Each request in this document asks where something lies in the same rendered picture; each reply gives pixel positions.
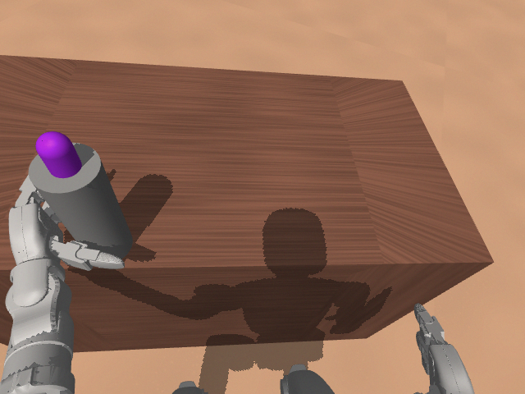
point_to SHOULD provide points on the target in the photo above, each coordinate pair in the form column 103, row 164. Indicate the left robot hand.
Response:
column 34, row 234

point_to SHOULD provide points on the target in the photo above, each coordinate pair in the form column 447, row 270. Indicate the left robot arm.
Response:
column 40, row 349

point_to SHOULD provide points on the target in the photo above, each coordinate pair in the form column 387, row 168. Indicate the right robot hand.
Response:
column 440, row 360

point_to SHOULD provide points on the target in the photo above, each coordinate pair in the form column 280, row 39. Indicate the bottle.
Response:
column 72, row 180

